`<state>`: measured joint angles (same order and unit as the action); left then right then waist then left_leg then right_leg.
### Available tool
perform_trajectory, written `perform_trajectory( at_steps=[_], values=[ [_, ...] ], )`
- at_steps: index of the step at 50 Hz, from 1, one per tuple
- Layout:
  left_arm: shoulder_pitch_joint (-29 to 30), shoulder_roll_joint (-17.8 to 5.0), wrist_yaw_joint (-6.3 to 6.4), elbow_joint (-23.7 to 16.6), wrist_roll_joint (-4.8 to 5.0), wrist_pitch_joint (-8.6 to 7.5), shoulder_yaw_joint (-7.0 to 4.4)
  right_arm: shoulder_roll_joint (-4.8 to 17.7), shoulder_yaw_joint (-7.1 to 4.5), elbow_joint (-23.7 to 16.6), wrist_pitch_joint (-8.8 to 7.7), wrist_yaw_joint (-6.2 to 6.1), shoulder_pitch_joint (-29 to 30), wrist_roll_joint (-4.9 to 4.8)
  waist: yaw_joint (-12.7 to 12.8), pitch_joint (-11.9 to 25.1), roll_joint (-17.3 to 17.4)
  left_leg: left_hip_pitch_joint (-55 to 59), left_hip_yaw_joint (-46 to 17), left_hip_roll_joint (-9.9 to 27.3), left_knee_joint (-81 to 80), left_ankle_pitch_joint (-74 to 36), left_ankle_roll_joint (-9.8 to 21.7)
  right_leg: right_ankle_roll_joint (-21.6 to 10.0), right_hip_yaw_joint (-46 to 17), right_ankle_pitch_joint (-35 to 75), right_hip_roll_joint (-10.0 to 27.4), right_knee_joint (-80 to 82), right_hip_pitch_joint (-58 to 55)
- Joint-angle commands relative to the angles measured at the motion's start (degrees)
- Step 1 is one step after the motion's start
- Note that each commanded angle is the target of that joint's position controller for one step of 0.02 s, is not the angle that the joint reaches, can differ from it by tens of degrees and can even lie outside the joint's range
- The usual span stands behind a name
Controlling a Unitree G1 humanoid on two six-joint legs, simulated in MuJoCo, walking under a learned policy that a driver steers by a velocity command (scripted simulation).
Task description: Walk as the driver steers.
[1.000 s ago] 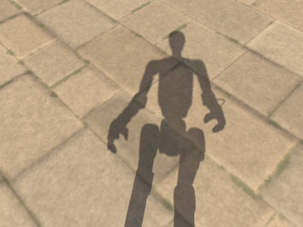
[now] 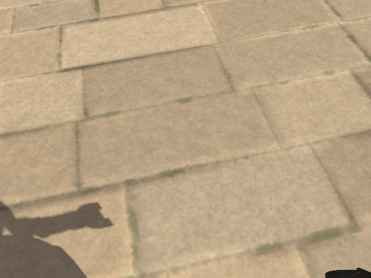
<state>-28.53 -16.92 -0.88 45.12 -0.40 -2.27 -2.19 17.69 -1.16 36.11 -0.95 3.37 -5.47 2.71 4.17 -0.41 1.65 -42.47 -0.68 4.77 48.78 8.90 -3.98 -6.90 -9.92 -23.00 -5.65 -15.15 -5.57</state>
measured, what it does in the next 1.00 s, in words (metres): walks ahead, turning left: left foot, then right foot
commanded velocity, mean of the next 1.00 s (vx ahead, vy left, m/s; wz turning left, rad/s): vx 0.97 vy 0.00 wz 0.41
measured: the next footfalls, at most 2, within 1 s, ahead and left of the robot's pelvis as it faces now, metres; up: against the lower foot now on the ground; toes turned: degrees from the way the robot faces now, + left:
left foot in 0.10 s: +0.31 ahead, +0.12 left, +0.00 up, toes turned -9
right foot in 0.48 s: +0.57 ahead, -0.18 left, +0.00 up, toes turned +3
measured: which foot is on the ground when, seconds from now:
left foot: up 0.00-0.08, down 0.10-0.48, up 0.50-0.90, down 0.92-1.00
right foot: down 0.00-0.10, up 0.12-0.46, down 0.48-0.90, up 0.92-1.00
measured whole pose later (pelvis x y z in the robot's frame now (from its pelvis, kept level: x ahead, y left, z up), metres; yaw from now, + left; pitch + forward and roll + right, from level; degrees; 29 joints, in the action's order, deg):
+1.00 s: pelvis +0.86 +0.03 -0.03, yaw +29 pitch +0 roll +1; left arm -19.0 -14.0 0.4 45.1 -2.2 -5.0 -0.2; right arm 19.0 -2.9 41.5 0.4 1.5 -9.8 1.3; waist 1.8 -3.7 0.7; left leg -26.3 5.9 -10.8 42.0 16.4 12.4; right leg 1.6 -0.7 -19.3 2.3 -83.0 13.9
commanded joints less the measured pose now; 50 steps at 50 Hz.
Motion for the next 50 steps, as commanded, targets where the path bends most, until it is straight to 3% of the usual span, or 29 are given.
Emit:
perform_trajectory(
  at_steps=[1,3,5,6,7,8,10,12,14,18,20,22,23,24,25,26,28,29,34,39,41,43,44,45,46,47,48,49,50],
  values=[
    [4.9,-13.2,0.99,-3.6,0.63,-2.23,-3.72,4.4,-0.63,-7.5,-1.34,-0.10,12.2,-1.14,-0.7,-6.4,-6.8,8.2,2.4,-3.8,-10.1,-6.0,1.5,-7.9,-12.6,33.1,12.7,6.5,11.6],
    [8.3,-14.6,1.07,-3.6,0.95,-2.54,-3.98,6.6,-1.47,-5.3,-1.49,-1.28,4.1,-1.41,-5.3,-1.8,-6.8,23.4,2.4,-6.7,-14.3,-3.7,3.5,-4.7,-11.1,50.7,12.0,-0.1,12.0],
    [9.5,-15.1,0.72,-1.8,-0.45,-2.78,-3.95,9.9,-3.56,1.3,-1.47,-3.57,-19.2,-1.64,-16.6,11.3,-5.0,48.2,5.7,-7.6,-12.6,1.5,5.8,-2.5,-6.4,62.6,9.6,-25.4,15.1],
    [8.8,-9.8,0.87,-1.3,-1.45,-3.72,-2.61,13.1,-4.86,4.1,-1.85,-5.05,-30.6,-0.43,-20.2,16.3,-0.2,60.1,-2.9,0.4,-12.2,17.5,7.1,-1.9,-3.1,47.5,5.7,-45.5,24.4],
    [5.7,-1.5,0.06,-4.1,0.34,-4.12,-0.62,18.3,-5.83,5.4,-2.35,-4.77,-31.5,1.26,-15.3,20.0,19.9,63.8,-36.0,13.7,-26.5,42.5,13.2,0.3,-1.4,1.2,-4.5,-65.6,38.6],
    [5.3,-3.2,-0.39,-4.3,-0.12,-4.43,0.00,14.5,-5.17,4.9,-2.55,-3.54,-22.9,0.26,-10.4,14.5,19.5,58.4,-54.5,14.5,-36.7,41.8,15.9,-1.1,-2.9,0.5,-3.3,-68.4,45.3],
    [12.8,-6.7,-0.99,-4.1,-2.05,-3.55,-0.18,7.5,-4.34,4.9,-2.82,-2.59,-16.0,-1.03,-8.6,4.6,2.2,45.0,-39.7,11.7,-34.1,31.0,18.7,-0.7,0.6,6.5,3.1,-65.6,45.1],
    [17.4,-5.2,-1.50,-6.8,-3.83,-2.90,0.39,4.4,-3.09,7.7,-3.24,-2.60,-16.7,-0.91,-5.7,0.2,1.3,35.1,-32.3,7.4,-34.6,23.6,18.3,1.1,2.0,4.4,6.4,-58.8,43.7],
    [20.7,-3.3,-1.60,-9.5,-4.25,-2.19,1.49,4.8,-3.01,9.8,-4.00,-2.74,-18.3,-1.61,-3.8,-3.5,3.1,29.8,-29.2,6.1,-37.2,19.0,19.2,3.6,2.6,0.8,9.0,-52.1,45.1],
    [26.3,-2.5,-3.11,-12.9,-2.10,-2.34,3.50,8.9,-4.65,7.4,-4.35,-3.14,-12.4,-1.70,-1.3,-4.7,3.3,11.7,-17.6,0.9,-43.4,12.2,16.6,7.2,7.6,12.0,9.0,-27.0,25.2],
    [24.5,-4.2,-2.99,-11.4,-1.10,-2.15,2.68,11.2,-5.53,7.0,-4.68,-2.20,-13.5,-2.33,-1.1,-3.1,2.2,10.0,-17.8,2.2,-43.9,7.6,15.9,7.7,10.0,17.9,6.7,-24.5,14.7],
    [22.2,-6.4,-1.76,-10.2,-1.42,-2.16,1.39,11.3,-5.67,7.4,-4.69,-1.65,-15.6,-2.64,-0.3,-1.3,-1.0,15.6,-17.2,1.9,-36.4,0.6,13.9,7.7,10.0,17.0,6.1,-19.6,10.7],
    [16.0,-8.0,-0.83,-8.2,-1.94,-2.46,0.33,11.2,-5.67,7.9,-4.65,-1.44,-16.6,-2.46,2.6,2.7,-3.3,17.4,-14.9,-0.7,-24.9,-7.2,12.8,7.2,10.9,13.4,4.6,-17.7,4.0],
    [7.4,-10.4,0.31,-6.6,-3.01,-2.96,-0.95,10.0,-5.39,8.0,-4.95,-1.23,-16.3,-2.81,7.3,8.6,-5.7,13.3,-11.0,-4.7,-7.9,-9.4,11.2,6.3,8.3,8.6,8.2,-17.8,-6.7],
    [-3.3,-15.3,1.62,-5.9,-4.34,-3.25,-2.29,3.2,-3.73,5.9,-5.31,-1.71,-14.6,-2.35,10.0,14.7,-16.6,5.4,-7.8,-8.2,14.2,15.0,10.3,5.2,-11.2,-16.5,24.3,-11.3,-14.2],
    [1.2,-18.1,2.00,-7.1,-4.00,-2.62,-2.85,0.1,-2.70,2.7,-4.80,-1.95,-19.5,-5.27,3.6,16.1,-24.9,-4.7,-5.3,-9.7,27.1,18.2,10.4,2.3,-41.2,-32.0,33.1,5.3,-11.9],
    [11.2,-8.2,1.59,-8.3,-2.69,-2.62,-1.36,3.4,-3.03,4.6,-2.63,-1.78,-14.7,-2.21,-0.2,3.7,-8.8,-8.1,-3.4,-2.5,30.5,7.8,10.3,0.2,-25.9,-22.1,28.7,2.5,-0.2],
    [12.0,-6.1,1.20,-7.4,-2.69,-2.92,-0.94,3.2,-3.08,5.1,-2.06,-1.10,-12.7,-1.96,-1.1,0.8,-5.8,-6.2,-3.6,-0.7,28.2,5.9,9.5,0.9,-16.1,-9.7,25.5,2.3,4.2],
    [6.8,-1.9,0.68,-1.5,-0.85,-5.05,-0.02,0.2,-2.12,1.0,0.76,1.06,-3.5,-1.04,-3.1,-2.6,-6.9,-8.3,-1.3,1.3,24.4,1.3,8.7,3.8,6.8,24.9,20.6,3.7,5.3],
    [7.2,-4.2,1.51,0.9,-1.26,-5.41,-0.39,0.2,-0.11,-4.0,0.60,2.72,8.2,-1.19,-4.1,-6.9,-3.5,0.6,7.9,-1.4,2.4,-8.1,11.1,5.6,22.1,40.1,16.4,8.2,8.6],
    [4.8,-7.4,2.10,1.4,-1.38,-5.19,-0.93,1.0,0.14,-3.7,0.63,2.77,8.2,-1.18,-5.0,-4.9,-4.4,10.1,13.2,-6.4,-3.5,-7.6,13.1,6.8,25.0,68.0,16.5,2.9,6.4],
    [5.7,-11.6,3.16,1.0,-1.70,-3.76,-2.10,4.3,-0.90,-0.8,0.45,2.02,-2.0,-1.16,-11.7,1.7,-7.6,22.5,12.7,-9.9,-5.3,-4.2,15.2,7.2,24.5,84.7,19.0,-11.9,3.8],
    [8.5,-13.1,3.40,-0.1,-1.91,-2.80,-2.61,6.9,-2.18,2.6,0.29,1.29,-13.4,-1.17,-17.2,6.9,-8.5,34.6,10.5,-10.9,-5.6,-2.2,16.9,6.5,23.3,86.7,20.0,-25.3,7.0],
    [10.6,-13.0,3.02,-1.3,-2.29,-2.14,-2.70,9.9,-3.99,7.0,0.03,0.00,-25.8,-1.22,-21.9,12.0,-5.9,51.2,5.6,-10.8,-9.7,-0.9,19.0,5.8,22.5,73.5,18.6,-44.5,16.4],
    [12.0,-8.2,1.68,-1.6,-2.68,-2.38,-1.96,13.4,-6.02,7.6,0.98,-1.71,-23.1,-3.10,-18.1,8.8,7.0,59.7,-3.6,-6.0,-12.4,3.0,20.2,7.0,21.9,9.5,6.4,-67.8,33.6],
    [6.2,-5.5,1.30,-8.9,-1.42,-3.60,-0.57,21.0,-7.01,4.1,1.88,-1.98,-17.0,-0.77,-9.2,16.5,15.0,72.7,-36.9,8.3,-20.4,2.0,32.0,9.3,12.9,-6.0,2.5,-85.2,54.7],
    [11.6,-8.5,1.31,-10.3,-1.51,-5.04,-0.40,18.8,-7.25,2.6,2.18,-2.74,-19.3,-1.17,-13.6,19.7,3.8,72.3,-46.4,11.0,-30.3,12.8,33.5,8.7,4.2,-0.6,4.8,-83.6,59.3],
    [13.5,-8.5,1.31,-10.2,-1.57,-5.73,-0.03,15.0,-6.53,4.1,1.65,-3.39,-17.8,-1.51,-10.6,8.4,-2.3,61.2,-44.1,10.1,-34.6,13.6,30.6,8.1,3.7,2.5,7.9,-76.0,59.4],
    [13.3,-7.7,1.45,-9.3,-1.93,-5.29,0.30,11.5,-5.51,5.0,0.59,-3.70,-15.5,-1.47,-6.6,2.5,-7.2,50.1,-37.1,8.6,-34.9,8.6,27.7,8.0,4.8,4.0,11.0,-68.8,54.7]
  ],
)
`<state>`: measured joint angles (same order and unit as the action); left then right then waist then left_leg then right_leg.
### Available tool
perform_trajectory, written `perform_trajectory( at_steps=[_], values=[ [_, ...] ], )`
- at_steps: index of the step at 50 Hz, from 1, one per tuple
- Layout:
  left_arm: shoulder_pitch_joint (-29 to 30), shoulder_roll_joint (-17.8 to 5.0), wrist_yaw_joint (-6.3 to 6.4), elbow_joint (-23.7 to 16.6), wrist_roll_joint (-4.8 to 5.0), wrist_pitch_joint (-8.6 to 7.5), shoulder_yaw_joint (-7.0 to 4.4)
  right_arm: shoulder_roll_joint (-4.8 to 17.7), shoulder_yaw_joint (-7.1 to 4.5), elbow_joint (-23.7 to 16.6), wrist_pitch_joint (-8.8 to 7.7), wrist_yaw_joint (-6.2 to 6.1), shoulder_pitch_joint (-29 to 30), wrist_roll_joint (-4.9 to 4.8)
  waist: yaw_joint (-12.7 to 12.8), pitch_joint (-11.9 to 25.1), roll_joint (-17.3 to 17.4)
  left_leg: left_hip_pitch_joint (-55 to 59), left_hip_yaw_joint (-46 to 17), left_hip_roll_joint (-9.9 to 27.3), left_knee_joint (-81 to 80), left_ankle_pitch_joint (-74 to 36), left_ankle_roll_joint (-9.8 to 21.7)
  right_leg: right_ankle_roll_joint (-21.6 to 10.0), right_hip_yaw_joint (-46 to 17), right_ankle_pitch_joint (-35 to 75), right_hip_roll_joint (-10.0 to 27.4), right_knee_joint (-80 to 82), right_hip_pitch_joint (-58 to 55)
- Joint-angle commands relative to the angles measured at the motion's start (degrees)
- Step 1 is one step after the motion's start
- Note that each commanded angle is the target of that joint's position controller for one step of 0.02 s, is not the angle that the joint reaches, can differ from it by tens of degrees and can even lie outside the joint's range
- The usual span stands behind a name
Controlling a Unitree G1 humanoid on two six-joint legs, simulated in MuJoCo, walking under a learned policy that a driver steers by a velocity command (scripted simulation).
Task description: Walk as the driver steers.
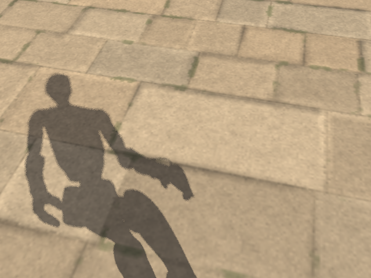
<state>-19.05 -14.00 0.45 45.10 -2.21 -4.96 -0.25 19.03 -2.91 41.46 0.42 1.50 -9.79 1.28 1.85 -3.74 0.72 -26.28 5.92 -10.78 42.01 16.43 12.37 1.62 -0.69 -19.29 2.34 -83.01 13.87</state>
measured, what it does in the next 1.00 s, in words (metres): walks ahead, turning right: right foot, then left foot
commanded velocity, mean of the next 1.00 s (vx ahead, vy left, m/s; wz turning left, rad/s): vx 0.58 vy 0.00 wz -0.34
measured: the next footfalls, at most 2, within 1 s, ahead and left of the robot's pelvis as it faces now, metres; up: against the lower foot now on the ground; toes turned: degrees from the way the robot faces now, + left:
right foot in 0.36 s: +0.55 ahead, -0.13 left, +0.00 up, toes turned -8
left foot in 0.76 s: +0.88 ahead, -0.10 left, +0.00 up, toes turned -33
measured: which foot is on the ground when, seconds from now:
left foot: down 0.00-0.34, up 0.36-0.74, down 0.76-1.00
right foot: up 0.00-0.34, down 0.36-0.76, up 0.78-1.00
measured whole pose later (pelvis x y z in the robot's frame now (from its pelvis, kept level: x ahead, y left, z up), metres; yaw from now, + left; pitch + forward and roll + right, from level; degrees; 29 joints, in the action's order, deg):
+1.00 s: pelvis +0.70 -0.10 +0.03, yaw -24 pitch +1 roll -2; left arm -5.8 -16.4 0.8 40.0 -1.2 3.8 -1.3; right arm 15.0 -0.8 43.8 0.0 -0.3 -17.2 1.4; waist -2.8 -4.0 0.2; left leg -23.6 -7.4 -5.7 24.8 1.2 2.8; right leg 1.1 -4.8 -30.8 -6.2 -51.1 21.6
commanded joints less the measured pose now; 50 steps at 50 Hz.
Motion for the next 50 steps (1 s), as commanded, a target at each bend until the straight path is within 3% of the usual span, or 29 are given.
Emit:
perform_trajectory(
  at_steps=[1,3,6,8,11,13,15,17,18,19,20,21,23,25,28,29,32,34,36,37,38,39,40,41,42,43,45,46,50],
  values=[
    [2.3,-9.6,0.12,-8.0,-1.22,-1.37,-1.17,8.3,-2.85,-0.6,-2.05,-2.20,-8.4,0.30,-1.4,3.5,-7.8,24.9,-37.4,21.7,-27.6,-4.4,9.4,-0.5,-3.7,-0.2,4.6,2.4,29.6],
    [-0.4,-7.5,-0.71,-6.4,-1.95,1.38,-0.64,4.3,-1.01,0.3,-4.35,-1.98,-7.6,-0.16,1.8,1.2,-7.3,12.4,-29.3,18.4,-30.1,-9.4,7.3,0.3,-2.7,-1.7,6.9,9.8,22.0],
    [10.1,-4.5,-1.97,-10.2,-0.19,2.18,0.42,5.5,-1.38,2.5,-6.69,-0.57,-10.2,-0.61,-0.8,-3.1,-2.6,8.8,-17.3,14.0,-35.0,-19.4,3.2,-1.3,1.2,11.3,8.0,25.2,23.1],
    [15.2,-3.8,-2.81,-10.8,1.11,1.72,0.66,4.2,-1.02,3.0,-7.71,0.11,-11.5,-1.15,-3.3,-3.7,-2.7,9.7,-10.9,11.7,-36.8,-26.9,-1.1,-3.7,3.8,24.1,6.5,37.1,19.0],
    [17.3,-3.6,-3.56,-10.0,2.60,1.50,0.46,5.8,-0.95,4.9,-8.58,-0.24,-14.3,-1.28,-4.8,-2.6,-1.6,20.0,-5.9,14.7,-41.3,-37.7,-4.5,-6.9,5.5,34.0,2.0,45.7,16.8],
    [18.5,-5.3,-3.57,-9.8,2.06,1.03,-0.11,6.4,-0.87,5.9,-8.51,-1.16,-15.7,-0.61,-4.7,-2.2,0.7,28.5,-3.0,16.9,-37.9,-55.6,-6.8,-8.6,7.4,31.6,-1.2,49.2,16.7],
    [15.3,-7.8,-3.51,-8.2,1.40,1.23,-1.08,8.3,-1.15,6.0,-7.34,-2.78,-15.7,0.76,-2.1,2.6,4.6,36.1,-1.1,18.6,-29.4,-74.7,-9.0,-9.7,9.7,24.2,-6.2,49.4,12.9],
    [-3.6,-11.6,-3.10,-2.3,1.53,1.89,-2.97,10.2,-1.76,4.9,-5.38,-4.18,-11.4,2.70,7.4,11.4,6.8,35.4,0.6,20.4,-5.1,-86.5,-10.3,-11.7,9.4,15.8,-9.9,47.6,-2.8],
    [-16.4,-13.6,-2.42,1.4,1.33,2.17,-4.41,11.4,-2.13,3.6,-4.75,-4.40,-6.6,2.53,14.9,14.1,4.6,25.6,2.1,18.4,16.4,-78.0,-10.5,-14.4,5.5,12.5,-7.8,51.6,-15.6],
    [-19.0,-15.6,-1.58,2.9,1.09,2.69,-5.11,3.5,-0.11,1.9,-5.87,-3.43,-4.5,2.68,12.0,12.8,-6.5,7.0,0.8,10.0,38.8,-17.0,-10.1,-16.4,-5.9,15.1,0.6,46.7,-26.3],
    [-12.2,-20.4,-1.52,1.0,-0.04,2.94,-6.42,0.6,0.83,-2.8,-6.79,-2.41,-10.9,-0.95,2.8,18.9,-22.5,-18.9,-6.8,1.8,57.3,15.4,-14.1,-30.0,-42.3,20.3,14.2,56.7,-40.8],
    [-8.3,-16.9,-1.56,-1.3,1.31,2.85,-6.61,3.5,1.64,-2.9,-7.72,-2.80,-8.0,0.23,4.2,18.2,-5.5,-19.8,-13.1,7.0,53.1,7.5,-12.0,-28.1,-42.5,25.1,13.6,62.0,-36.6],
    [-3.7,-11.5,-1.30,-0.8,1.83,2.86,-5.28,3.9,2.05,-3.7,-7.98,-2.45,-3.8,0.81,-1.0,5.1,6.2,-14.5,-11.4,11.4,41.6,3.3,-12.5,-23.3,-29.2,37.7,9.5,64.0,-15.8],
    [-2.7,-10.3,-1.06,-0.8,2.60,2.07,-4.40,3.5,2.38,-4.9,-5.27,-2.19,-3.3,2.44,-3.9,1.5,6.5,-9.0,-10.2,13.3,32.6,4.1,-14.4,-20.2,-21.2,51.1,5.1,65.6,-3.9],
    [-1.4,-14.3,-1.51,-1.1,2.05,1.48,-5.47,1.5,3.38,-7.7,-3.13,-2.05,-0.6,1.86,-5.1,3.1,1.4,-1.8,-5.7,11.2,16.2,0.6,-15.8,-17.6,-15.0,64.2,-1.8,64.3,4.4],
    [-1.5,-13.9,-1.32,-1.1,2.14,1.90,-5.59,1.2,3.62,-8.3,-2.98,-2.10,0.8,1.29,-4.4,4.5,-0.1,-0.2,-5.0,10.2,11.1,-3.7,-15.8,-15.5,-13.5,65.2,-3.7,62.7,4.6],
    [-4.1,-12.5,-0.65,-0.7,2.76,3.67,-5.98,0.6,4.09,-9.6,-2.70,-2.23,6.1,0.29,-0.4,7.7,-3.5,4.9,-4.0,6.8,-1.1,-15.8,-14.9,-8.0,-13.6,56.9,-8.0,58.2,3.2],
    [-4.9,-12.5,-0.05,-1.0,2.41,4.89,-6.48,1.1,4.13,-10.1,-3.02,-2.53,7.6,0.03,1.2,7.9,-4.8,7.6,-5.6,5.1,-7.0,-18.1,-14.6,-5.7,-17.5,48.7,-8.5,54.8,1.9],
    [-2.1,-13.4,0.59,-2.8,1.76,5.21,-7.03,3.6,3.38,-8.8,-4.08,-3.30,3.7,0.30,-0.9,8.2,-5.4,12.0,-9.0,4.8,-13.5,-18.2,-13.5,-4.0,-22.2,42.5,-8.2,48.0,-0.1],
    [-0.1,-13.2,0.73,-3.2,1.95,4.79,-6.94,4.5,2.95,-6.1,-5.02,-3.81,-3.4,0.60,-4.4,9.9,-4.8,16.4,-8.7,6.6,-18.8,-25.2,-12.2,-3.0,-19.6,42.1,-8.8,40.7,-2.2],
    [-1.5,-10.3,0.59,-4.5,2.44,4.11,-6.07,6.8,2.36,-4.3,-6.06,-4.24,-10.8,0.77,-6.0,14.9,-0.7,26.6,-15.6,17.2,-17.1,-42.8,-8.9,-1.9,-15.8,24.8,-9.6,26.8,0.6],
    [-9.4,-5.8,1.06,-4.5,3.10,4.04,-5.22,8.6,2.18,-5.4,-5.63,-4.22,-11.2,0.95,-2.3,20.6,9.9,36.1,-32.5,34.6,-10.9,-81.3,0.2,-0.9,-7.3,-24.0,-17.7,10.2,9.5],
    [-17.9,-7.8,1.24,-3.3,1.42,4.33,-4.99,8.2,1.05,-4.8,-4.87,-3.69,-11.4,-0.03,0.5,28.2,12.1,37.9,-46.3,39.8,-11.3,-77.8,8.5,-1.4,-8.5,-21.3,-15.1,2.0,13.2],
    [-15.1,-9.2,1.11,-0.8,0.30,5.36,-4.68,4.5,1.31,-6.5,-4.45,-3.71,-6.0,-0.89,-0.1,25.3,6.3,31.7,-46.4,36.0,-15.2,-58.8,9.5,-1.6,-9.6,-14.3,-12.6,-0.9,14.0],
    [-8.0,-8.8,0.75,-1.2,0.15,6.12,-4.10,-0.7,2.77,-6.5,-4.12,-3.69,-2.0,-0.71,-0.5,19.1,1.9,22.7,-39.1,29.9,-19.0,-42.6,6.2,-1.1,-9.9,-10.3,-11.2,3.9,12.7],
    [-1.9,-8.7,0.33,-2.9,0.04,6.76,-3.93,-1.7,3.32,-5.3,-3.72,-3.43,-1.0,-0.22,-0.6,14.3,1.2,17.9,-33.4,24.8,-20.8,-34.3,2.8,-0.7,-8.6,-9.7,-9.9,9.8,12.4],
    [0.1,-7.9,-0.29,-4.2,-0.16,8.19,-3.32,2.1,1.84,-2.7,-2.68,-2.65,-2.3,-0.26,0.8,9.4,4.7,12.8,-26.7,17.7,-22.2,-34.5,-1.4,0.1,-2.7,-9.8,-8.4,21.9,9.1],
    [0.5,-7.1,-0.06,-4.6,0.36,8.62,-2.90,3.9,0.86,-1.8,-2.13,-2.28,-3.8,0.02,0.6,9.2,5.9,12.6,-26.2,15.7,-22.3,-35.4,-2.3,0.3,-1.2,-10.7,-9.2,26.7,7.6],
    [3.4,-6.8,0.97,-5.8,1.44,9.51,-2.01,6.3,-1.60,-1.8,-0.09,-1.40,-5.2,0.26,0.4,9.5,8.4,10.3,-33.5,15.2,-27.3,-9.8,-2.7,-1.2,-2.4,-10.7,-10.3,37.8,3.6]
  ],
)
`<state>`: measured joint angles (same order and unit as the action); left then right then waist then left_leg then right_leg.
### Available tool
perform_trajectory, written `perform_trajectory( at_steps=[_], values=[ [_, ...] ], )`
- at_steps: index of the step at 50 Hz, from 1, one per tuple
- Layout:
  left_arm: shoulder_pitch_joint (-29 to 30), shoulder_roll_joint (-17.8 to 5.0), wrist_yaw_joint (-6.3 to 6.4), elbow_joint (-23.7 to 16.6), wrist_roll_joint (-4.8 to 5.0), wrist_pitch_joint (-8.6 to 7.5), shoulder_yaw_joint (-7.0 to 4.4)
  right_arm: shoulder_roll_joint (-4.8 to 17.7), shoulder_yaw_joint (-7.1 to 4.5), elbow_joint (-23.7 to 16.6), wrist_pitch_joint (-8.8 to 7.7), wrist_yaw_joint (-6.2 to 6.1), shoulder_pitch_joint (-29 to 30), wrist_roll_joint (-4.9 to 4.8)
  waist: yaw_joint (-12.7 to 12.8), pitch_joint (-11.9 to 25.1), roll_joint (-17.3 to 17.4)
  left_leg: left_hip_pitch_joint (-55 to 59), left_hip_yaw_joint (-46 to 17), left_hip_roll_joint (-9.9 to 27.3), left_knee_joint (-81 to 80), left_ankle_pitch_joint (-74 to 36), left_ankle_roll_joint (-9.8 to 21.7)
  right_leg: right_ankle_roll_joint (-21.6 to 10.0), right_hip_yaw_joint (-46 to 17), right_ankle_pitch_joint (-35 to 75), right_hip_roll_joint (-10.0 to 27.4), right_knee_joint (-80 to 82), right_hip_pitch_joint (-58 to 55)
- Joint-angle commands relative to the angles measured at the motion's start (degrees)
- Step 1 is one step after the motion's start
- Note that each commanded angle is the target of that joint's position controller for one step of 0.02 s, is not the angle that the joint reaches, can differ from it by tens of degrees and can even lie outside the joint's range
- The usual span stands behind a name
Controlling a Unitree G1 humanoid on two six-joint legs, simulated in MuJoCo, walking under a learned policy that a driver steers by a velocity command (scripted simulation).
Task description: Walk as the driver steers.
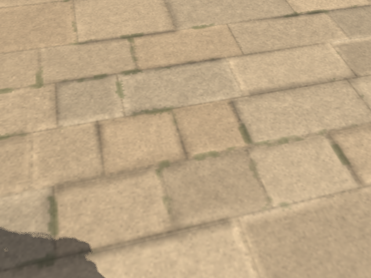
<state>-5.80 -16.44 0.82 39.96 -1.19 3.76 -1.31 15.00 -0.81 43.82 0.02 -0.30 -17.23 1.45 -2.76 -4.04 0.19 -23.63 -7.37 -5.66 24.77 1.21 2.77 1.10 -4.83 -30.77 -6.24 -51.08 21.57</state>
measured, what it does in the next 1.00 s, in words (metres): steps on the spot: right foot, then left foot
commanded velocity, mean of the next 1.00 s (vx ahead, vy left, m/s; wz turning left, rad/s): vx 0.05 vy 0.00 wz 0.09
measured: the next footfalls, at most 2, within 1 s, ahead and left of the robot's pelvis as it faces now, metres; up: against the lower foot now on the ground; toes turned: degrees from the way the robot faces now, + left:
right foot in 0.10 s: +0.06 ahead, -0.10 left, +0.00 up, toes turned +12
left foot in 0.48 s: +0.01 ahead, +0.15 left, +0.00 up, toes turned +25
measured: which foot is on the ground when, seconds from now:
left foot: down 0.00-0.12, up 0.14-0.46, down 0.48-0.94, up 0.96-1.00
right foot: up 0.00-0.08, down 0.10-0.48, up 0.50-0.92, down 0.94-1.00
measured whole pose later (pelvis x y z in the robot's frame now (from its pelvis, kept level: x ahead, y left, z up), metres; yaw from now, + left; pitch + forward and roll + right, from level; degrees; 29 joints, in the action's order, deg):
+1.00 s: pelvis +0.02 +0.02 -0.01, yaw +4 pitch +0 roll +1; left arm -17.9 -16.5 -2.1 40.1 -0.8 2.8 -4.2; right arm 16.9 -3.4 41.1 2.6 0.2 -9.6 2.2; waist 1.4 -1.7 2.9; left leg -21.4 6.2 3.4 54.3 30.8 -0.5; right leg -6.2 2.8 -22.2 -2.1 -37.9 16.9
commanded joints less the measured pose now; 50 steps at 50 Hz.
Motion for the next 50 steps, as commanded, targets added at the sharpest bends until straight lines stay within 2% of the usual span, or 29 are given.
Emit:
perform_trajectory(
  at_steps=[1,4,5,6,7,8,9,10,12,16,20,22,23,24,25,26,27,28,30,31,33,37,44,45,46,47,48,49,50],
  values=[
    [-9.4,-4.8,0.76,-0.8,0.61,0.62,-0.91,10.2,-4.16,-4.7,0.84,0.67,3.1,0.05,5.3,9.0,9.7,5.2,-21.5,9.5,-12.2,12.9,6.1,-1.5,1.7,2.6,-2.0,9.2,-6.5],
    [-13.4,-5.5,1.59,0.1,0.54,-0.89,-1.00,10.1,-5.43,-5.6,2.24,1.04,5.9,-0.40,7.7,6.6,11.4,-4.3,-20.8,5.6,-15.5,23.5,0.1,-4.5,3.0,10.7,-2.6,26.2,-19.7],
    [-16.4,-8.2,2.23,0.6,-0.23,-1.70,-1.74,9.1,-5.44,-6.0,2.11,0.90,5.9,-0.90,8.5,6.7,9.7,-10.5,-17.0,1.8,-13.7,26.4,-4.8,-6.2,0.8,10.3,1.3,33.7,-27.9],
    [-15.5,-14.7,2.78,-0.5,-0.90,-2.17,-3.49,5.5,-4.87,-8.2,1.91,0.82,6.0,-2.54,8.0,8.8,-6.7,-16.3,-7.3,-4.7,3.6,31.2,-7.7,-11.7,-17.5,-2.4,18.1,41.1,-28.6],
    [-2.6,-13.8,3.29,-3.0,-1.42,-1.85,-3.23,7.7,-5.73,-6.5,1.53,0.25,2.9,-0.88,4.1,2.8,-12.3,-17.9,1.2,-3.9,22.9,29.1,-6.5,-16.0,-25.2,4.0,30.2,43.8,-14.7],
    [1.4,-7.7,3.24,-4.8,-1.02,-2.09,-1.54,11.2,-6.91,-4.6,1.76,0.27,0.8,-0.02,1.0,2.7,-4.4,-10.8,1.8,0.6,33.2,26.2,-6.2,-16.3,-17.5,13.8,27.5,41.8,-7.6],
    [3.8,-4.2,3.11,-5.1,-0.92,-2.56,-0.57,10.2,-7.01,-3.6,2.29,0.70,-1.7,0.10,-1.5,3.0,-2.4,-7.2,2.5,0.6,39.1,23.4,-5.5,-14.3,-10.6,22.4,22.8,39.1,-4.6],
    [5.0,-3.4,3.04,-5.3,-0.74,-3.08,-0.30,9.2,-6.84,-3.3,2.96,0.99,-3.8,0.46,-2.9,3.6,-3.1,-7.5,3.0,1.2,44.1,21.1,-5.2,-12.8,-5.2,29.1,20.0,37.1,-6.0],
    [3.1,-3.7,2.80,-5.7,-0.74,-3.41,-0.39,7.6,-6.05,-3.7,3.98,1.84,-3.4,-0.04,-1.3,3.6,-6.0,-10.9,5.9,2.9,46.4,20.0,-5.7,-12.5,1.3,39.7,18.2,34.6,-10.0],
    [-6.4,-6.6,2.11,-3.3,-0.64,-3.22,-2.01,5.5,-4.56,-8.4,4.20,3.77,5.6,-0.68,4.8,4.2,-8.3,-12.6,8.4,6.0,30.9,20.9,-6.7,-12.5,4.1,47.7,20.4,30.3,-21.4],
    [-7.4,-9.4,0.47,-2.7,-0.49,-3.36,-3.51,5.6,-4.28,-10.8,4.37,3.96,7.8,-1.31,5.6,5.7,-11.7,-1.4,13.6,4.3,17.7,22.9,-4.2,-9.9,8.8,50.6,21.9,25.2,-18.9],
    [-9.0,-9.8,0.15,-1.3,0.38,-3.61,-3.70,5.6,-4.24,-10.6,3.90,3.21,6.2,-0.61,4.4,6.4,-11.3,5.4,12.9,2.0,7.8,20.2,-2.7,-8.8,8.6,51.3,20.6,19.5,-16.1],
    [-9.1,-9.6,0.04,-0.5,0.89,-3.58,-3.66,5.8,-4.18,-9.4,3.04,2.54,2.5,0.26,1.4,7.4,-7.5,12.8,11.0,1.8,-3.2,9.4,-1.9,-6.4,10.2,46.4,18.8,14.2,-12.2],
    [-10.8,-6.6,-0.07,-1.5,0.90,-3.52,-2.70,10.9,-5.16,-8.7,2.03,1.73,-1.6,1.26,0.3,11.8,3.0,26.2,-2.7,13.3,-6.7,-2.5,0.2,-2.7,12.3,28.3,15.9,3.8,-1.0],
    [-11.3,1.2,-0.42,-4.3,0.60,-2.97,-0.17,16.0,-5.37,-9.8,1.38,1.04,-0.4,-0.20,1.7,13.8,17.6,27.7,-17.5,30.6,-4.2,-35.6,9.7,0.1,13.0,-5.9,8.1,-1.8,8.6],
    [-6.6,-2.3,-0.15,-2.5,0.62,-1.73,-0.72,8.5,-3.60,-8.5,0.94,0.18,-3.0,-1.42,-3.1,17.2,8.4,24.7,-10.4,29.0,-2.4,-36.0,13.5,0.0,4.7,-5.4,11.1,-4.5,2.1],
    [-6.4,-1.5,-0.67,-1.9,1.80,-1.29,-0.58,4.2,-1.54,-7.6,0.78,-0.37,1.5,-0.65,0.0,12.2,8.4,20.7,-5.0,25.7,-3.7,-30.2,12.1,-0.2,3.2,-3.5,10.5,-3.2,1.1],
    [-6.9,-2.7,-0.90,-0.6,1.94,-1.34,-1.01,3.5,-1.06,-7.8,1.14,-0.98,6.8,-0.16,1.8,7.4,8.0,17.4,-0.6,22.4,-5.1,-23.0,9.1,-0.4,2.3,-0.8,9.9,-0.9,1.0],
    [-10.7,-6.8,-1.32,1.8,0.55,-1.10,-2.80,7.3,-2.09,-7.8,1.73,-2.06,9.3,-0.37,3.1,4.7,10.8,16.8,5.2,19.2,-4.4,-26.7,7.3,-0.2,4.8,3.9,7.1,-3.6,1.2],
    [-12.1,-7.3,-1.48,2.4,0.55,-1.01,-3.24,8.0,-2.41,-7.7,2.11,-2.08,8.5,-0.55,3.0,5.4,9.1,17.9,6.0,19.9,-4.1,-27.1,7.7,0.0,5.4,4.2,6.3,-6.4,2.2],
    [-12.7,-6.0,-1.69,2.4,0.96,-0.59,-3.34,7.5,-2.51,-7.9,2.42,-2.11,8.8,-0.62,2.9,5.7,6.3,18.1,7.3,21.3,-4.9,-20.3,8.4,0.5,5.7,4.7,6.8,-9.4,3.8],
    [-9.6,-3.8,-2.42,0.0,0.35,0.28,-3.14,5.7,-2.32,-7.3,2.14,-2.38,9.8,0.15,2.1,2.5,7.3,16.2,9.1,22.4,-7.0,-4.1,8.5,0.8,7.2,7.3,8.7,-3.9,5.5],
    [-9.8,-3.1,-3.60,-3.7,0.97,-0.03,-3.47,8.1,-3.75,-6.1,1.17,-1.09,10.1,0.08,2.9,5.5,7.4,15.9,12.2,26.0,-0.2,-6.5,6.4,-2.6,10.8,6.9,8.2,10.0,-2.6],
    [-11.6,-3.1,-3.64,-3.4,1.02,-0.21,-3.59,9.1,-4.21,-6.3,1.13,-0.60,9.8,0.12,3.6,7.7,6.5,13.4,13.6,25.9,0.4,8.9,4.4,-4.1,12.3,8.1,6.9,14.3,-7.6],
    [-16.0,-4.9,-3.83,-1.9,0.54,-0.51,-4.43,9.0,-4.39,-6.7,1.18,-0.34,10.4,0.21,5.5,8.6,3.9,5.3,14.3,24.0,3.7,31.0,1.9,-6.4,10.3,6.4,5.9,17.9,-16.5],
    [-24.4,-10.3,-3.45,1.1,-0.11,-1.06,-6.23,5.5,-3.37,-8.1,1.64,0.12,12.6,0.60,9.1,6.7,-10.9,-7.0,19.7,17.2,20.1,44.9,-1.5,-11.2,-5.5,-10.5,12.7,29.7,-23.1],
    [-27.1,-16.1,-3.35,-0.2,0.50,-1.81,-7.40,2.3,-2.03,-13.1,1.70,0.80,20.0,1.08,12.5,1.0,-21.5,-27.5,16.0,3.9,35.6,43.0,-4.2,-20.1,-40.8,-32.1,26.3,44.0,-24.7],
    [-22.9,-12.7,-2.38,-1.1,0.03,-1.41,-6.48,5.2,-2.58,-14.0,0.76,1.02,24.1,1.55,12.0,-3.7,-11.1,-30.8,5.6,7.2,40.5,33.3,-3.7,-21.0,-40.6,-31.1,27.2,46.7,-19.9],
    [-18.6,-11.3,-1.46,-1.9,0.40,-1.24,-5.73,7.1,-3.17,-13.4,-0.28,1.58,22.5,0.42,8.7,-4.0,-8.8,-28.2,4.5,8.6,39.4,25.1,-3.7,-19.6,-35.3,-26.4,24.9,45.4,-15.9]
  ],
)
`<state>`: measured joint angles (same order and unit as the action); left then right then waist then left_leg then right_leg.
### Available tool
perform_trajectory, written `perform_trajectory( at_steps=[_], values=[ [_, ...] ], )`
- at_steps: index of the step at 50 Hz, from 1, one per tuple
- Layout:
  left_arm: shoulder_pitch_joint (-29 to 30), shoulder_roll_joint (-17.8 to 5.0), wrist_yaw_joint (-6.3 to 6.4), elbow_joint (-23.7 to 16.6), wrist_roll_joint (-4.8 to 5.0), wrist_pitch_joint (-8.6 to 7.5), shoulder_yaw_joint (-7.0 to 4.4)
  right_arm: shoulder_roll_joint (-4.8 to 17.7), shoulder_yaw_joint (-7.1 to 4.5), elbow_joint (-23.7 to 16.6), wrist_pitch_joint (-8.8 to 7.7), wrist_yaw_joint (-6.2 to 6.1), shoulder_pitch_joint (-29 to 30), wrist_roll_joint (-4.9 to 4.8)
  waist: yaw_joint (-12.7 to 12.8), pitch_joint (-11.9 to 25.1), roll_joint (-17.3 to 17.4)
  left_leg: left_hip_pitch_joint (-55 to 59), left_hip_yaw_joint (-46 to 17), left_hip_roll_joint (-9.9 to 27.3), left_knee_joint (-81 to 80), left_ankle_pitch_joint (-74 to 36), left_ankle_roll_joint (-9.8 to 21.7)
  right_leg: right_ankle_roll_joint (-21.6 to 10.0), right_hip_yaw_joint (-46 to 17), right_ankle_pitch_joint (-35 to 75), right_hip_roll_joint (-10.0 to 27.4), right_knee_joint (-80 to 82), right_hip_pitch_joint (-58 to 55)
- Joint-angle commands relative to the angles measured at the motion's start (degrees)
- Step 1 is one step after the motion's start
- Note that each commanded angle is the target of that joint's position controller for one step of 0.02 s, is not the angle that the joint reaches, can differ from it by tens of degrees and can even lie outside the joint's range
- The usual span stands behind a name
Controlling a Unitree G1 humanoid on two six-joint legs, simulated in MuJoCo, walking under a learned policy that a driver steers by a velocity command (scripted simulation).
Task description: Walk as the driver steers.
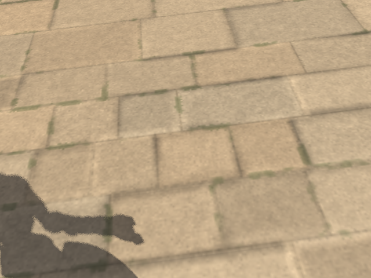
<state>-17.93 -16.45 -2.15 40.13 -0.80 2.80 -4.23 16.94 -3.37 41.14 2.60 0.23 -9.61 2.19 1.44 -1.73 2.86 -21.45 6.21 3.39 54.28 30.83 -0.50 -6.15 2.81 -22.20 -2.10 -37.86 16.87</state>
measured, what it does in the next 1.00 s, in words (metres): walks ahead, turning left: left foot, then right foot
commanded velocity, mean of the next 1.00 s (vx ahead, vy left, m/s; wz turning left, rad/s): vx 0.85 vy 0.00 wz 0.28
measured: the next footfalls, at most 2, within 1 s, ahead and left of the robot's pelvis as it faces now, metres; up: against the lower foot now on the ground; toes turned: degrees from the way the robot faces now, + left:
left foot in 0.48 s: +0.46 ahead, +0.08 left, +0.00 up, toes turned -1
right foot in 0.92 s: +0.93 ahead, -0.04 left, +0.00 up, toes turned +22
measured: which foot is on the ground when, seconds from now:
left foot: up 0.00-0.46, down 0.48-0.92, up 0.94-1.00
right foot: down 0.00-0.50, up 0.52-0.90, down 0.92-1.00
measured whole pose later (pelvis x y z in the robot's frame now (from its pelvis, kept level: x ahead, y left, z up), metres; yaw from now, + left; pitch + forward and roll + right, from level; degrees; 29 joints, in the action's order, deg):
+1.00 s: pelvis +0.78 +0.04 +0.00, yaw +20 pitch +3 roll -2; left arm -6.5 -16.9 0.2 38.4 -2.9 -5.3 -1.0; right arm 20.5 -4.0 48.2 -4.0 0.6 -20.4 0.7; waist -2.3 -1.8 1.9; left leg -12.4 -7.9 -6.9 70.5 20.4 6.4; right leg -0.1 -0.4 -11.4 -1.2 -35.5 27.0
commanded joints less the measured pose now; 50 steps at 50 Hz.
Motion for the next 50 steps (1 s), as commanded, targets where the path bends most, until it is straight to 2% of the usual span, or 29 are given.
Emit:
perform_trajectory(
  at_steps=[1,3,6,9,12,18,20,21,22,23,24,25,26,27,28,29,31,33,37,40,42,43,44,45,46,47,48,49,50],
  values=[
    [-3.7,-10.7,1.70,-2.8,0.13,-0.64,-2.59,5.9,-0.86,-8.7,-3.67,1.45,10.8,-0.30,1.8,-5.1,-9.4,-27.0,-8.9,0.4,7.7,-10.0,-1.2,-10.3,-37.3,-27.6,17.5,31.3,-10.5],
    [-1.3,-9.8,1.67,-3.6,0.19,-2.20,-2.21,6.1,-1.00,-5.2,-3.95,1.85,5.9,1.28,0.3,-1.4,-7.7,-20.7,-7.6,0.0,5.2,-16.7,-2.4,-7.9,-29.0,-15.9,11.9,30.5,-10.3],
    [-4.5,-9.9,1.01,-2.1,0.66,-3.98,-2.25,4.7,-0.55,-5.2,-2.97,1.78,7.1,0.65,0.9,-1.2,-6.2,-21.3,-7.3,-0.8,0.9,-20.6,-3.8,-8.3,-26.5,-9.5,9.4,29.4,-11.1],
    [-7.3,-8.1,1.24,-0.6,0.63,-5.42,-1.47,4.0,-0.14,-4.3,-3.02,2.17,7.4,0.42,2.3,-1.4,-9.3,-22.7,-5.4,0.1,-6.4,-25.8,-4.3,-7.7,-23.0,-4.7,9.7,31.2,-14.3],
    [-9.1,-9.0,1.22,0.2,0.19,-6.64,-1.40,4.8,-0.25,-5.1,-3.38,2.64,11.9,-0.21,4.9,-3.5,-10.0,-24.5,-4.3,0.7,-11.8,-28.9,-3.0,-6.7,-21.1,-3.6,11.6,33.3,-17.6],
    [-10.1,-9.8,2.42,3.5,-1.15,-8.19,-1.03,5.2,-0.02,-7.9,-4.11,4.68,15.7,-0.55,4.9,-9.1,-8.1,-28.0,-5.1,-0.7,-15.3,-26.2,4.0,-4.7,-11.8,7.4,16.2,37.0,-25.0],
    [-7.2,-9.9,2.57,4.1,-1.58,-8.56,-0.65,4.5,0.42,-8.2,-4.17,4.65,13.3,-0.58,2.2,-7.9,-7.9,-20.7,-1.5,-2.7,-17.6,-23.4,7.2,-3.1,-5.6,28.0,15.4,34.2,-24.1],
    [-6.2,-10.2,2.61,4.2,-1.66,-8.74,-0.51,4.5,0.39,-7.6,-4.07,4.15,10.4,-0.63,0.5,-4.5,-8.4,-12.7,1.6,-5.3,-17.6,-21.5,8.8,-2.1,-2.6,49.2,14.8,29.3,-23.2],
    [-6.6,-11.0,2.76,4.5,-2.03,-8.61,-0.59,5.4,-0.07,-6.3,-4.06,3.58,4.9,-0.76,-2.1,0.6,-9.8,-4.8,3.8,-8.6,-15.4,-18.9,10.0,-1.5,-0.6,70.9,15.0,20.2,-23.9],
    [-5.5,-12.1,3.12,4.5,-2.50,-8.03,-0.88,7.0,-0.93,-2.9,-4.18,2.98,-7.1,-0.93,-7.7,6.8,-10.6,6.7,4.3,-11.5,-14.4,-15.5,11.1,-0.7,1.4,81.9,14.9,5.6,-21.8],
    [-3.2,-12.4,3.52,3.7,-2.13,-7.84,-0.74,9.8,-2.24,0.9,-4.41,2.23,-20.2,-0.45,-14.4,12.5,-7.3,23.8,-0.4,-10.4,-17.4,-13.8,12.7,0.6,2.8,76.0,13.0,-13.4,-10.8],
    [-4.5,-6.8,2.43,0.9,-0.47,-8.69,1.04,17.4,-4.69,2.0,-4.29,1.30,-25.5,0.06,-13.3,17.2,7.3,38.6,-27.7,3.1,-24.8,9.7,19.5,3.6,2.7,42.9,4.0,-38.9,10.1],
    [-2.6,-4.9,1.27,-0.6,-1.43,-10.15,1.79,17.0,-4.29,1.7,-4.38,1.76,-20.9,-0.90,-8.4,18.0,12.8,41.5,-58.6,11.0,-38.6,17.0,23.4,3.9,-6.0,0.9,-4.5,-48.8,24.9],
    [4.2,-7.1,1.35,-2.6,-1.60,-10.79,1.82,15.4,-4.36,1.4,-4.44,1.81,-16.7,-1.32,-8.8,10.6,6.7,38.1,-56.2,10.1,-39.9,10.3,22.2,3.1,-10.5,4.8,-0.7,-51.2,31.3],
    [6.0,-7.7,1.28,-3.2,-1.78,-11.52,2.30,13.6,-4.13,1.7,-4.72,1.55,-16.5,-1.61,-7.7,8.0,-0.8,31.6,-48.6,9.3,-40.0,2.7,20.7,2.9,-10.7,8.4,2.8,-46.8,29.4],
    [6.7,-6.8,1.27,-3.5,-2.31,-11.49,2.77,11.9,-3.70,2.0,-4.91,1.15,-15.3,-1.55,-5.4,4.6,-4.7,24.3,-43.1,7.2,-40.7,-2.7,19.3,3.2,-9.9,8.8,5.0,-41.1,26.8],
    [5.8,-5.6,1.10,-4.1,-3.81,-9.43,3.48,8.5,-2.26,2.5,-5.49,0.73,-12.8,-1.59,-1.1,0.1,-3.7,13.1,-35.5,2.5,-42.4,-8.5,18.6,5.2,-8.9,6.2,7.0,-35.0,22.8],
    [7.6,-4.6,0.87,-5.3,-4.15,-7.45,3.98,8.4,-2.03,2.6,-6.53,0.73,-13.3,-2.18,-0.2,-2.8,-3.0,7.1,-31.9,0.5,-44.6,-11.1,19.3,6.9,-6.7,4.2,8.1,-29.5,23.2],
    [21.3,-2.7,-0.51,-10.8,-2.27,-7.35,5.46,9.3,-2.66,2.4,-7.21,0.48,-13.8,-2.47,-3.5,-6.9,-1.4,-1.6,-26.9,-4.0,-48.5,-24.1,16.3,9.2,-2.0,21.0,6.2,-6.3,15.8],
    [23.4,-3.0,-0.33,-11.3,-1.24,-7.61,5.31,10.9,-3.38,3.4,-7.41,0.49,-16.3,-3.24,-5.7,-3.0,0.1,4.6,-27.9,-2.3,-46.2,-40.9,13.5,8.1,-1.8,30.0,3.4,2.5,7.9],
    [21.7,-4.7,0.40,-10.8,-1.24,-7.75,4.68,12.0,-3.76,3.5,-7.27,-0.06,-16.1,-3.18,-4.8,-0.3,0.0,11.1,-28.6,-1.9,-40.7,-49.8,11.4,7.3,-2.8,27.6,2.0,7.6,3.2],
    [17.7,-6.7,1.05,-9.6,-1.14,-7.81,3.81,13.1,-4.02,3.5,-7.30,-0.29,-15.8,-2.92,-3.0,3.3,-0.2,14.1,-28.6,-2.0,-34.4,-59.2,10.0,6.8,-3.1,23.4,0.4,8.3,-2.4],
    [9.7,-9.5,1.96,-7.6,-0.70,-7.99,2.48,15.2,-4.43,3.4,-7.30,-0.16,-14.6,-2.24,1.5,8.8,-0.2,14.8,-28.3,-2.3,-23.5,-64.4,8.7,6.3,-3.3,17.3,-0.4,7.4,-11.3],
    [-2.9,-11.6,3.17,-4.3,-0.72,-8.00,1.17,15.1,-4.28,3.5,-7.73,0.06,-12.1,-1.26,8.5,14.5,-0.6,11.4,-26.1,-3.3,-10.1,-62.8,8.2,5.2,-2.4,14.5,2.2,5.8,-22.8],
    [-15.2,-14.6,4.59,-1.9,-2.33,-8.31,-0.23,8.1,-2.44,3.1,-8.58,-0.13,-12.1,-0.53,12.0,20.8,-7.0,3.8,-21.7,-5.8,9.9,-43.5,8.3,3.0,-12.8,-4.2,12.5,5.1,-33.9],
    [-12.5,-19.9,3.98,-0.6,-3.51,-8.37,-1.40,0.1,-0.07,0.8,-8.76,0.48,-22.0,-3.95,2.8,28.8,-30.7,-12.1,-15.5,-13.7,27.4,-4.5,5.3,-5.7,-51.5,-13.3,28.4,18.5,-44.3],
    [-7.0,-15.3,2.93,-1.4,-2.56,-7.91,-1.66,4.4,0.28,2.5,-8.14,0.11,-18.7,-2.14,3.7,22.6,-20.8,-20.9,-15.0,-9.0,30.4,-8.3,6.8,-8.3,-56.8,-21.4,25.0,21.5,-39.9],
    [-3.1,-9.9,2.39,-1.4,-1.82,-8.02,-0.63,6.3,-0.02,1.7,-7.89,0.61,-10.3,-0.89,4.6,14.1,-11.4,-22.3,-14.7,-6.5,28.4,-12.5,6.8,-8.3,-46.0,-16.0,21.4,20.8,-32.0],
    [-3.0,-7.6,2.03,0.4,-1.73,-8.11,-0.23,6.2,0.21,0.1,-8.00,1.12,-5.1,-0.19,4.1,8.6,-5.2,-21.3,-14.3,-5.2,25.0,-13.5,6.6,-7.8,-38.9,-6.8,18.8,21.0,-24.0]
  ],
)
Keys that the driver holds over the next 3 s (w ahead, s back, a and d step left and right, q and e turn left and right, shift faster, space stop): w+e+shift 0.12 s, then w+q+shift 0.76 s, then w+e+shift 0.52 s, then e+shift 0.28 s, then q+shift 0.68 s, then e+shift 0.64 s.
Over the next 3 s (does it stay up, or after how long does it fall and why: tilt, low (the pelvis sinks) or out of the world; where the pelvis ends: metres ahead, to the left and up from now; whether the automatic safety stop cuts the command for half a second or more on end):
stays up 1.50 0.23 0.02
